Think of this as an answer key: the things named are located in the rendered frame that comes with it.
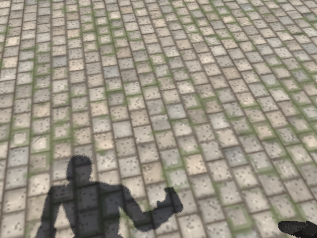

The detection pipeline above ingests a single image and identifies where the right robot hand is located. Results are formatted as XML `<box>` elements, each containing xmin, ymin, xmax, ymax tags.
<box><xmin>277</xmin><ymin>220</ymin><xmax>317</xmax><ymax>238</ymax></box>

